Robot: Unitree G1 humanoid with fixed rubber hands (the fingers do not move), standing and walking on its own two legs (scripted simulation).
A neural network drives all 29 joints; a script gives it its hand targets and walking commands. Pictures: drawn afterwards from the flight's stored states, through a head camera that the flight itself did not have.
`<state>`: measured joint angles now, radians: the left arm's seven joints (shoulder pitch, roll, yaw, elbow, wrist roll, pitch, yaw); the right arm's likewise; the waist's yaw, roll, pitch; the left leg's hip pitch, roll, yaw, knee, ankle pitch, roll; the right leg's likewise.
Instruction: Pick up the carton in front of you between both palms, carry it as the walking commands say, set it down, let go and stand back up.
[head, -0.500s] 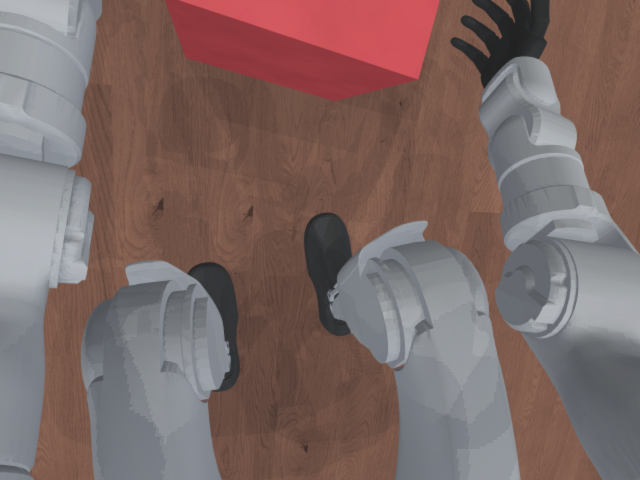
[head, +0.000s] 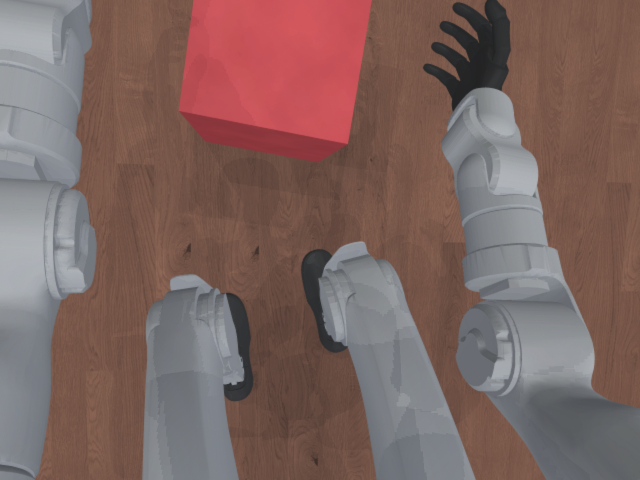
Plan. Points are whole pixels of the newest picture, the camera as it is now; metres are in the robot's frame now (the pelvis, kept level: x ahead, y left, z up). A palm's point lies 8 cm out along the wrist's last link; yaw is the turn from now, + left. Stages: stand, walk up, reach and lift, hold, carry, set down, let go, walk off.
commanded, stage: set down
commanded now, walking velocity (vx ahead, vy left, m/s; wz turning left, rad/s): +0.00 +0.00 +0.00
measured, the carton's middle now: (274, 77) +0.57 -0.04 -0.35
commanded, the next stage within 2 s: let go in 0.50 s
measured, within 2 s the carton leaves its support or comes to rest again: neither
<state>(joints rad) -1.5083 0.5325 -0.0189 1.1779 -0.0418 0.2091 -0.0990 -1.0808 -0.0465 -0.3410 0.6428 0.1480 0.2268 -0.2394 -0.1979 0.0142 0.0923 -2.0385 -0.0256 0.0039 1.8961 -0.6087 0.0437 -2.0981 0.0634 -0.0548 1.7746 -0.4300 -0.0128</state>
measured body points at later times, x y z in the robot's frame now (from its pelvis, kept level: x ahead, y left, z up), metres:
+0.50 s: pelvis +0.03 +0.02 +0.14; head +0.34 +0.03 +0.46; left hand +0.62 +0.15 +0.03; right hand +0.48 -0.22 +0.03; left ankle +0.08 +0.10 -0.44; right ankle +0.13 -0.10 -0.44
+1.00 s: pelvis +0.09 -0.01 +0.26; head +0.30 +0.00 +0.66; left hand +0.46 +0.19 +0.14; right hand +0.39 -0.24 +0.15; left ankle +0.08 +0.10 -0.44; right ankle +0.13 -0.10 -0.44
